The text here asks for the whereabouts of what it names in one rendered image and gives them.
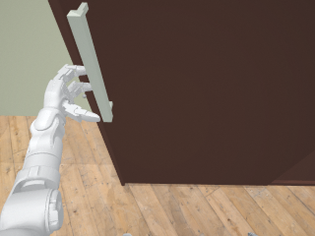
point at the wardrobe door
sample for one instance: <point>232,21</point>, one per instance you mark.
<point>304,170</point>
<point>205,92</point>

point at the robot left forearm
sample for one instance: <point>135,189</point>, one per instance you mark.
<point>43,158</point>

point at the handle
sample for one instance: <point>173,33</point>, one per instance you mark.
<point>81,32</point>

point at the left robot upper arm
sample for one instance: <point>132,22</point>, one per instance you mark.
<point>33,213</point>

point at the robot left hand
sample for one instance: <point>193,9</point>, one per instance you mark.
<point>57,92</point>

